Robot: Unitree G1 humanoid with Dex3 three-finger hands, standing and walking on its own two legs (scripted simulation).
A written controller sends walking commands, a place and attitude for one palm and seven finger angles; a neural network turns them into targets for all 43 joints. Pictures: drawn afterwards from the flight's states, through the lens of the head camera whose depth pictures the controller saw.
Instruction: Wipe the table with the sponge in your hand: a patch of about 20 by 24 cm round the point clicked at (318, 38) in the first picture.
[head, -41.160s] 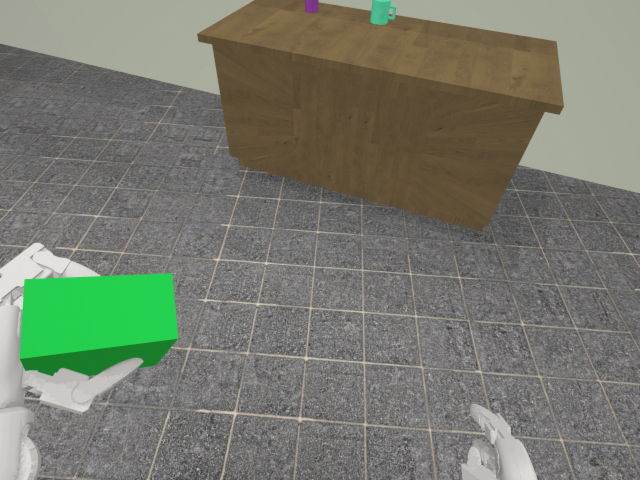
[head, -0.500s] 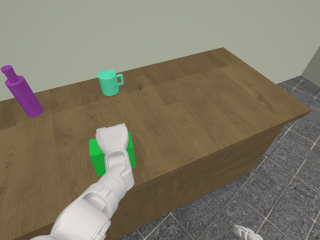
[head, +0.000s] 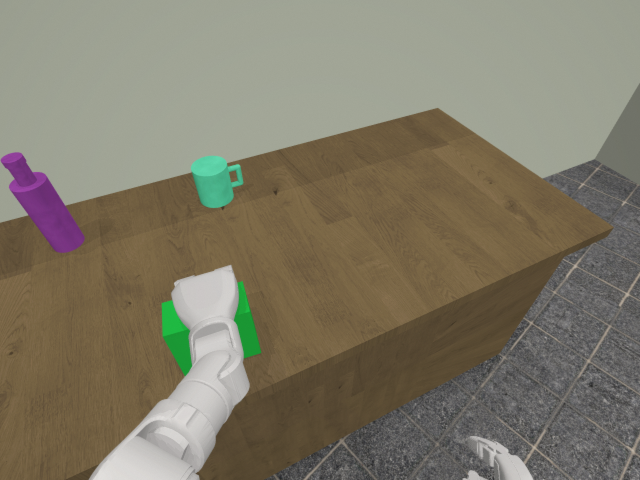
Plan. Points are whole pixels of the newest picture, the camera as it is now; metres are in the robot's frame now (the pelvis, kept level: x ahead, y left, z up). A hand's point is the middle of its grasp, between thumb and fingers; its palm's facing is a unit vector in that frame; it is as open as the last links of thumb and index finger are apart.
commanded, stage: slide back across to the middle lane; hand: left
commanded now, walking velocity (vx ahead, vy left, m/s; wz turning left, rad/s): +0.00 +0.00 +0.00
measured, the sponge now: (216, 335) +0.34 +0.19 -0.05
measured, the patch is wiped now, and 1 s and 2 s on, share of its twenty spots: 0.90 0.90 0.90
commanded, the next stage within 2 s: wipe forward along the middle lane in 0.28 s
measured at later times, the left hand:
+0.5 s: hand (178, 341) +0.31 +0.23 -0.01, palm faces -0.08 -0.09 -0.99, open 10.1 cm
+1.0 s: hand (176, 313) +0.35 +0.25 -0.01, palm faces -0.09 +0.00 -1.00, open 10.1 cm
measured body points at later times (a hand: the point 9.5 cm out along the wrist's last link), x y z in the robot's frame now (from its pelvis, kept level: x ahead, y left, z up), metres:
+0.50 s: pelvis +0.00 +0.00 +0.00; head -0.01 -0.01 +0.45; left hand +0.31 +0.23 +0.04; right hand +0.21 -0.23 -0.09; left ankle +0.00 +0.10 -0.73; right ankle -0.01 -0.08 -0.73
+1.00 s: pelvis -0.04 -0.01 -0.02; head +0.00 -0.02 +0.43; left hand +0.35 +0.24 +0.04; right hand +0.06 -0.26 -0.16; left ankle +0.00 +0.10 -0.73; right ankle -0.01 -0.08 -0.73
